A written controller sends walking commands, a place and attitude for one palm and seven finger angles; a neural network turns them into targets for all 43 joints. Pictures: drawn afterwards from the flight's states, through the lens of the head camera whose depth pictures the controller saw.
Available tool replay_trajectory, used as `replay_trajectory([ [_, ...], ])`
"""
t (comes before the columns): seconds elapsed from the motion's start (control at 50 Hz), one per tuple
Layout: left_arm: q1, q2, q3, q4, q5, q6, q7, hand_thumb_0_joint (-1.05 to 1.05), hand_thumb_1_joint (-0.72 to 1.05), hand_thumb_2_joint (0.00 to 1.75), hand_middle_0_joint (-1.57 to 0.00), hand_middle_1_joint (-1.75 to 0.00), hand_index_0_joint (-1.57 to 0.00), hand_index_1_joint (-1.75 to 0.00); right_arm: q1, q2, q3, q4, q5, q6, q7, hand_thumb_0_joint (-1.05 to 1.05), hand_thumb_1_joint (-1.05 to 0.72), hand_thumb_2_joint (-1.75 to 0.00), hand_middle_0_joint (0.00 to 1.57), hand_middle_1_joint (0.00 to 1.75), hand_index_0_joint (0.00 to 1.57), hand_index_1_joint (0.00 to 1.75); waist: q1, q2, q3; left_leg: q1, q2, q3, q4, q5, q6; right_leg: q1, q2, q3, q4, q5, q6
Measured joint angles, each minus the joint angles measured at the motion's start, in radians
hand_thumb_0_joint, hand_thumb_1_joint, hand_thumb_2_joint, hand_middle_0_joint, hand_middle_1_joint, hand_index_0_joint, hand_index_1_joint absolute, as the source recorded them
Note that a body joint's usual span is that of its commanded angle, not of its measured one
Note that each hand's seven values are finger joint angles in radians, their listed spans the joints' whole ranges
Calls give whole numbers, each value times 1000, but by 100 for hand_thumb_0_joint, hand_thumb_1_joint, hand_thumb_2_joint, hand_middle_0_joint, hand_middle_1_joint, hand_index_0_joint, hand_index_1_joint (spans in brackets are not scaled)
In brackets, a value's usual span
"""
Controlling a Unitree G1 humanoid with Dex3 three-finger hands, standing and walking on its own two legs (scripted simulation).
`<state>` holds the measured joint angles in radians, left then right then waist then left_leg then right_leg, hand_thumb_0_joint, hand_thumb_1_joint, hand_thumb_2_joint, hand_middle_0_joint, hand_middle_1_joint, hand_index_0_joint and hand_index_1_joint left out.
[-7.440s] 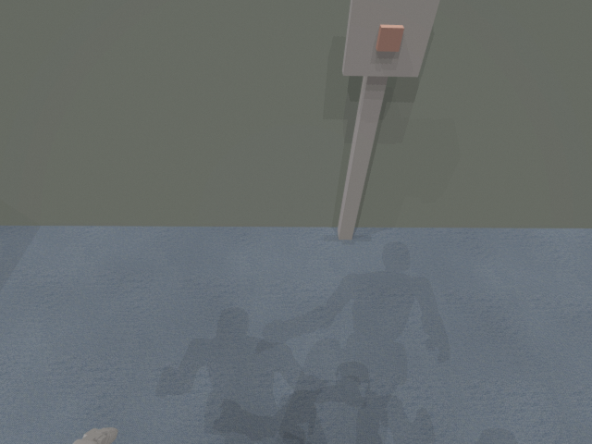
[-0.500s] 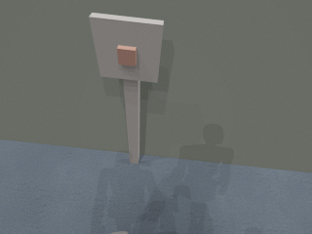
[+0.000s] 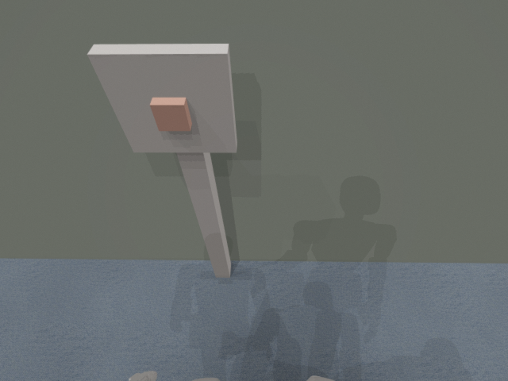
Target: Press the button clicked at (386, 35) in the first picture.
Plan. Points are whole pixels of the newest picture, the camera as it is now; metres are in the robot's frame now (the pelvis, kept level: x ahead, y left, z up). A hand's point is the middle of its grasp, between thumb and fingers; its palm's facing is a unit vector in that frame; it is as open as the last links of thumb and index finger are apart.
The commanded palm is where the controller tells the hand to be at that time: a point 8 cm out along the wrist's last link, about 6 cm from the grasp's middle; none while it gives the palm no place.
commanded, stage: come to a stop and stand still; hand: left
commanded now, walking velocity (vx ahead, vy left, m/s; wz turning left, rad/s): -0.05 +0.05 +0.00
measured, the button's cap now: (172, 113) +0.52 +0.17 +0.12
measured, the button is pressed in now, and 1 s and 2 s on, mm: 0 0 0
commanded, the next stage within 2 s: look again from close up in 0.62 s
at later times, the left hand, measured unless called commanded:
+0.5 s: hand out of the picture -0.03 +0.25 -0.15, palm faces +0.00 -0.97 -0.26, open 7.4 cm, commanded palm none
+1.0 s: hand out of the picture -0.02 +0.21 -0.16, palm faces -0.01 -0.98 -0.21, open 7.3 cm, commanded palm none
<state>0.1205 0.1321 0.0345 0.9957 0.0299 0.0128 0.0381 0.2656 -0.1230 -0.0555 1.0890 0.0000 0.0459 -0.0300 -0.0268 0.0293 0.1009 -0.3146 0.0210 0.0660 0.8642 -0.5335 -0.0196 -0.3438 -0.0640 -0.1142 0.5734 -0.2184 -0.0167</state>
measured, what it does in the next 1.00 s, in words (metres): steps on the spot: left foot, then right foot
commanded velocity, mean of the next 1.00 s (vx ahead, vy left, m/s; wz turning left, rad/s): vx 0.00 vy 0.00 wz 0.00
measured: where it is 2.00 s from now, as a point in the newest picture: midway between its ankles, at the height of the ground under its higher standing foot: outside the picture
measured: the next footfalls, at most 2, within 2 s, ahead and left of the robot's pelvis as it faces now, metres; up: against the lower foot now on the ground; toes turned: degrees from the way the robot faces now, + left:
left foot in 0.14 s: +0.04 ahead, +0.13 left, +0.00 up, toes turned +2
right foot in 0.34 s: +0.03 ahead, -0.07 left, +0.00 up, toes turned -2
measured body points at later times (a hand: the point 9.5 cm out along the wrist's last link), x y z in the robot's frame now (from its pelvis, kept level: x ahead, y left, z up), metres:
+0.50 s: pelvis -0.04 +0.06 +0.01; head -0.04 +0.03 +0.46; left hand -0.03 +0.30 -0.13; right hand +0.03 -0.17 -0.15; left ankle -0.03 +0.13 -0.73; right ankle -0.01 -0.07 -0.73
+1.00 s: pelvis -0.03 +0.04 +0.01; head -0.02 +0.02 +0.46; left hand -0.02 +0.26 -0.14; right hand -0.06 -0.18 -0.16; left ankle -0.03 +0.13 -0.73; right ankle -0.01 -0.07 -0.73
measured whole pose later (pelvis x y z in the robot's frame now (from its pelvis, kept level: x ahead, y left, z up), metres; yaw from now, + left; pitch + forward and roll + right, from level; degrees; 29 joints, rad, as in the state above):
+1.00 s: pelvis -0.03 +0.04 +0.01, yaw -1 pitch -1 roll +1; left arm 0.28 0.15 -0.02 1.10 0.02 -0.01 0.02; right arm 0.33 -0.16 0.02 1.12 -0.01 -0.01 -0.02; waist -0.01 0.03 0.03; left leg -0.17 -0.01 0.11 0.41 -0.23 0.04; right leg -0.23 -0.01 -0.03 0.45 -0.21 -0.02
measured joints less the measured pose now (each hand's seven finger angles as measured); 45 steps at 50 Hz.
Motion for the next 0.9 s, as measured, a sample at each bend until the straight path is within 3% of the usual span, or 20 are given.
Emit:
replay_trajectory([
  [0.06, -6, 5, 7, -12, 6, 11, 1, 0, 92, 90, -21, -30, -20, -30, -26, -16, -5, -20, -1, 6, 0, 1, -91, -90, 20, 30, 20, 30, 15, -11, 5, -21, 0, -25, 2, 7, -10, -10, -8, -1, -15, 21, 10],
  [0.12, 9, 21, 8, -13, 3, 18, 6, 0, 92, 90, -21, -30, -20, -30, -39, -32, -5, -52, -1, -6, 3, 1, -91, -90, 20, 30, 20, 30, 19, -30, -8, 30, 12, -12, -176, 115, -14, -32, -18, 7, 2, 29, 28],
  [0.18, 54, 40, 0, -17, -9, 38, 15, 0, 91, 90, -21, -30, -20, -30, -26, -47, -5, -108, -10, -16, 4, 1, -91, -90, 20, 30, 20, 30, 24, -56, -34, 67, -6, 30, -223, 183, 39, -44, -38, 40, 70, -34, 31],
  [0.22, 93, 46, -5, -19, -5, 61, 5, 1, 91, 90, -21, -30, -20, -30, -14, -59, 1, -147, -20, -14, 3, 1, -91, -90, 20, 30, 20, 30, 27, -42, -69, 78, -8, 47, -228, 169, 59, -58, -13, 76, 164, -143, 14],
  [0.26, 120, 52, -4, -23, -5, 65, -5, 1, 91, 90, -20, -30, -20, -30, -15, -66, 9, -174, -26, -14, 3, 1, -91, -90, 20, 30, 20, 30, 27, -28, -87, 85, -14, 53, -250, 178, 70, -56, 12, 95, 228, -172, 4],
  [0.36, 165, 65, -12, -29, -4, 27, -19, 1, 91, 90, -20, -30, -20, -30, -41, -71, 33, -199, -22, -26, 9, 1, -91, -90, 20, 30, 20, 30, 53, -13, -92, 73, -44, 77, -277, 209, 81, 37, 36, 118, 42, -59, 2],
  [0.46, 195, 46, -37, -2, -5, 11, -23, 1, 91, 90, -20, -30, -20, -30, -45, -69, 46, -178, -15, -37, 15, 1, -91, -90, 20, 30, 20, 30, 43, 29, -92, 99, -50, 69, -359, 262, 87, 62, 35, 112, -33, -17, 25],
  [0.68, 184, 16, -51, 44, -7, 0, -25, 1, 91, 90, -20, -30, -20, -30, 25, -87, 56, -70, -17, -42, 11, 0, -92, -90, 20, 30, 21, 30, 33, 15, -89, 134, -65, 60, -456, 319, 88, 89, 25, 105, -101, 21, 25],
  [0.9, 162, 14, -52, 90, -13, -14, -18, 1, 92, 90, -20, -30, -20, -30, 66, -56, 69, 13, -14, -49, 8, 1, -91, -90, 20, 30, 20, 30, 17, 2, -75, 142, -46, 46, -462, 315, 66, 103, 44, 90, -117, 17, 7],
])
